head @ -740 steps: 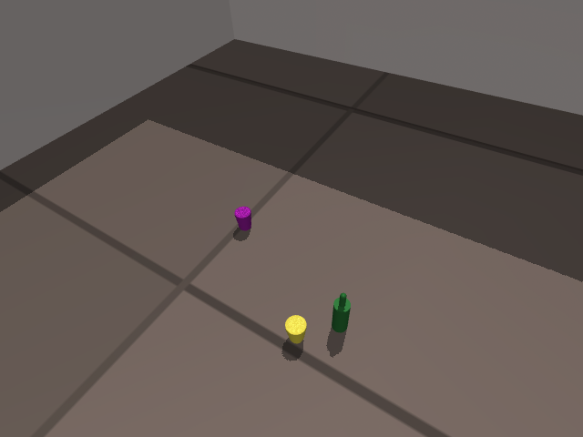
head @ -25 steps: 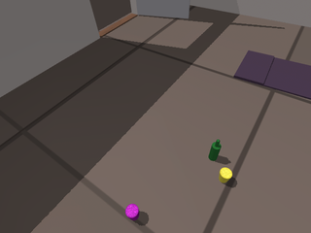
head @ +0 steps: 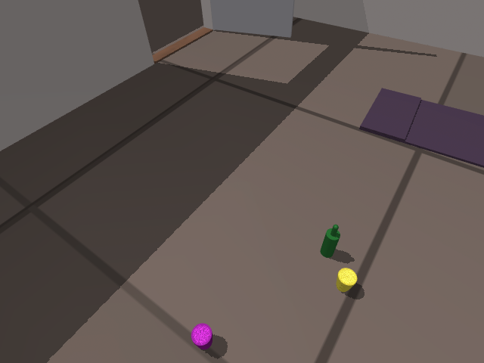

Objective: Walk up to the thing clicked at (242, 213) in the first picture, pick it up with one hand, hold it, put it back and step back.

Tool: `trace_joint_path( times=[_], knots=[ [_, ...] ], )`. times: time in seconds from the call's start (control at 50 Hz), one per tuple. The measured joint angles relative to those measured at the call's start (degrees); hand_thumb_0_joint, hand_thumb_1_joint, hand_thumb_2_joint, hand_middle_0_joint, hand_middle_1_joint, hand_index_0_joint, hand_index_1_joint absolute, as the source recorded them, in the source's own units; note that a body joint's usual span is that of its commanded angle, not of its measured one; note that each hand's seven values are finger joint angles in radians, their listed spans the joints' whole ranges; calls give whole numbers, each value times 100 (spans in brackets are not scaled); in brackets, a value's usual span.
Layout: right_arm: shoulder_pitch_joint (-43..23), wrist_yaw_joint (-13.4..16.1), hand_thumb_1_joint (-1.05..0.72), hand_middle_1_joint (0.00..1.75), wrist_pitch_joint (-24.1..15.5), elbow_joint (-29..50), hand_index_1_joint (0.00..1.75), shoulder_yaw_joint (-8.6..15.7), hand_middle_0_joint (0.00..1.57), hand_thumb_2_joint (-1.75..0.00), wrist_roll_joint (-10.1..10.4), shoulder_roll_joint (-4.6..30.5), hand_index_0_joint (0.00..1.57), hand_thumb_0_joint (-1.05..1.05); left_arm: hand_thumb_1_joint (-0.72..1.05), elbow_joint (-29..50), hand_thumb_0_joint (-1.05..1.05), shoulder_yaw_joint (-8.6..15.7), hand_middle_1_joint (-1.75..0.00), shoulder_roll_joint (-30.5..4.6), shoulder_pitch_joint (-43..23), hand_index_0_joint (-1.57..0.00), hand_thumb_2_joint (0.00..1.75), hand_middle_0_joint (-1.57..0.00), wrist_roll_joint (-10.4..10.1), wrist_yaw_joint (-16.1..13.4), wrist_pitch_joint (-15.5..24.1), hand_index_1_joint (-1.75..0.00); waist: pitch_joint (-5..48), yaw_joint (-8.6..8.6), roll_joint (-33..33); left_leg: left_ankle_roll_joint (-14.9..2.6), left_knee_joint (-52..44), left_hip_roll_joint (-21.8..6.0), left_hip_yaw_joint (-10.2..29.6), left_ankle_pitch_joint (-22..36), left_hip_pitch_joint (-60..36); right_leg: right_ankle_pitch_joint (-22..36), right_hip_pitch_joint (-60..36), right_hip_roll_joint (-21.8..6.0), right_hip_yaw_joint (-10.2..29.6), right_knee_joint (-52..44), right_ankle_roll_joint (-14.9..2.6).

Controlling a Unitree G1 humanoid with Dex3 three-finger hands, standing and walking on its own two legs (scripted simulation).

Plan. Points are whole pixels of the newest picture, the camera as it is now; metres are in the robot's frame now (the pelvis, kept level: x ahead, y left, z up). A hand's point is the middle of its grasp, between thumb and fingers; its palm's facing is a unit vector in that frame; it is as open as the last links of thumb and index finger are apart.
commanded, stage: walk up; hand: left
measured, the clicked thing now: (203, 338) +0.38 +0.20 -0.73
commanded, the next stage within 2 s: stand in 0.32 s
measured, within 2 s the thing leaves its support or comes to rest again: neither
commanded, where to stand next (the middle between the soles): +0.03 +0.04 m, yaw +1 degrees
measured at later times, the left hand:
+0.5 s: hand out of the picture +0.09 +0.25 -0.15, palm faces +0.00 -0.94 -0.34, open 7.4 cm
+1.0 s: hand out of the picture +0.09 +0.24 -0.15, palm faces -0.02 -0.94 -0.35, open 7.4 cm
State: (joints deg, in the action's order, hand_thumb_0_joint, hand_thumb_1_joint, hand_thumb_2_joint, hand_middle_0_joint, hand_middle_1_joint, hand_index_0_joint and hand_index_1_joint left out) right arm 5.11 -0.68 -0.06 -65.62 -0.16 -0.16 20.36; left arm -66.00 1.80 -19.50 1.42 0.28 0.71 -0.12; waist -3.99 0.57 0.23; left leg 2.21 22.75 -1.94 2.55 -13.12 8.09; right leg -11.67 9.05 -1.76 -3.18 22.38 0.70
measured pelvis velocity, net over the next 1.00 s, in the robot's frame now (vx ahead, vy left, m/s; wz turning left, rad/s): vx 0.01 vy -0.01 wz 0.00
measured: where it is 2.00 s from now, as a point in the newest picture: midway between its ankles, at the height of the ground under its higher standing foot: outside the picture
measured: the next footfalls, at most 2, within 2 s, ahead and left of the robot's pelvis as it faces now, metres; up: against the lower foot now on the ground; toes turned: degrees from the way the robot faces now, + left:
none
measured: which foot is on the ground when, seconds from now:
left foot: down 0.00-1.00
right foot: down 0.00-1.00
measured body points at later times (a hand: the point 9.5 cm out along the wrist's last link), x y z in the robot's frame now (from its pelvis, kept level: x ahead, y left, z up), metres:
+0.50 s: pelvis +0.01 +0.00 +0.00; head +0.02 +0.00 +0.45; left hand +0.09 +0.30 -0.13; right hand +0.10 -0.30 -0.13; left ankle -0.01 +0.15 -0.74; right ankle +0.00 -0.13 -0.74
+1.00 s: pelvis +0.01 -0.01 +0.00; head +0.02 -0.02 +0.45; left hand +0.09 +0.29 -0.13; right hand +0.09 -0.31 -0.13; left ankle -0.01 +0.15 -0.74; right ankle +0.00 -0.13 -0.74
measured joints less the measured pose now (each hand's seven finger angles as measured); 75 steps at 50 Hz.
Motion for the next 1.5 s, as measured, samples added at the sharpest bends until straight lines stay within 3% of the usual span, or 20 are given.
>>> trace_joint_path(
  times=[0.46, 1.5],
  knots=[
    [-125, 21, -91, 30, -24, 92, 30, -1, 21, -90, -56, -49, 20, 0, 91, -29, 0, -65, -30, -13, 220, -20, 89, -21, 5, -11, 37, -30, 82, -69, 33, 1, -320, 29, 8, 127, -185, 67, -150, -32, -18, -221, 16],
    [142, 16, -91, 30, 14, 46, 30, -11, 21, -90, -52, 0, 20, 0, 91, 51, 0, -145, -30, -18, 426, -20, 89, -21, 12, -26, 57, -30, 144, -31, 60, 124, -489, -147, -42, 168, -306, 97, -201, 143, 19, -317, -112]
  ],
)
